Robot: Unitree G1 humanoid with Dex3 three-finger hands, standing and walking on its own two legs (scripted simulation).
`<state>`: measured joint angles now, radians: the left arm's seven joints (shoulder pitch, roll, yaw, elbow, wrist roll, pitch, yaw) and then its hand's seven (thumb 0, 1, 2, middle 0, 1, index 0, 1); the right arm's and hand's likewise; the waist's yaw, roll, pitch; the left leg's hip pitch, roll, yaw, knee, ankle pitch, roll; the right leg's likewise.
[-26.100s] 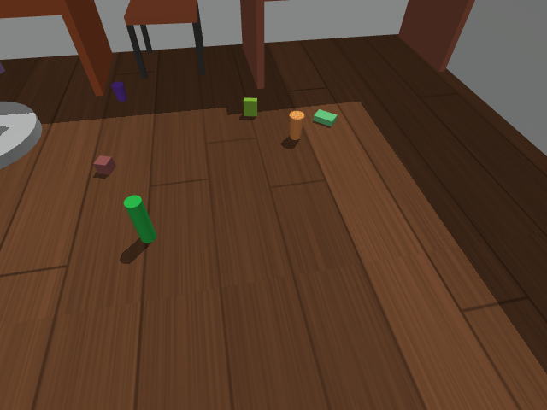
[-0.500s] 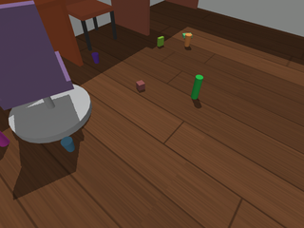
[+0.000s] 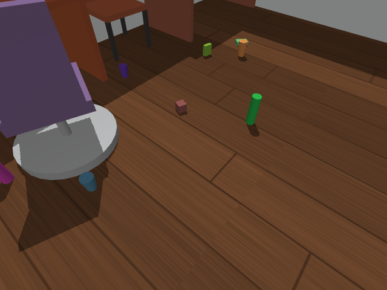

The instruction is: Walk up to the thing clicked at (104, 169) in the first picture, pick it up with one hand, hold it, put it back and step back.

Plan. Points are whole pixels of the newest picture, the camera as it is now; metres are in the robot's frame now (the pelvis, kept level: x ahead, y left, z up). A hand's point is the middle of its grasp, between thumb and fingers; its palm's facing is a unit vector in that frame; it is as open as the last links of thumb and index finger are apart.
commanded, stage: stand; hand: left
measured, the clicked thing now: (181, 106) +1.52 +0.10 -0.75
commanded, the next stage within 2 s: walk up in 0.38 s
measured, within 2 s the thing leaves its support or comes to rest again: neither
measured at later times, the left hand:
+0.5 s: hand out of the picture +0.08 +0.25 -0.15, palm faces -0.08 -0.93 -0.35, open 7.3 cm
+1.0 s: hand (114, 253) +0.23 +0.20 -0.15, palm faces -0.04 -0.93 -0.36, open 7.3 cm
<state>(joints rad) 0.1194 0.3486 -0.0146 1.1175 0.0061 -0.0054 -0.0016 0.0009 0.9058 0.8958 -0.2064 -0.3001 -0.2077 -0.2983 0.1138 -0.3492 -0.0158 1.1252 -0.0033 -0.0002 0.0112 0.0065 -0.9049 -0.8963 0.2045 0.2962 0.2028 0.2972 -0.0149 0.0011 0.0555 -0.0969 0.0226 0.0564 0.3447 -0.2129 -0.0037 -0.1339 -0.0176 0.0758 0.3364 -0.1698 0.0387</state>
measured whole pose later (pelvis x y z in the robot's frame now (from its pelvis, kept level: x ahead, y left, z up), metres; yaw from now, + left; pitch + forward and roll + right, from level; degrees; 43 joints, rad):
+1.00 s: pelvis +0.18 -0.07 -0.01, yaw -2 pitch -2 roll -3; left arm 0.31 0.40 0.06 0.95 0.02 -0.08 -0.05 0.00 0.90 0.90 -0.21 -0.30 -0.21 -0.30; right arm 0.25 -0.41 -0.08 0.94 -0.03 -0.01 0.11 0.01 -0.91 -0.90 0.20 0.30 0.20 0.30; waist 0.02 0.05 0.05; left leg -0.51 0.11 -0.02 0.73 -0.20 0.00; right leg -0.02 0.02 -0.10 0.36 -0.30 -0.02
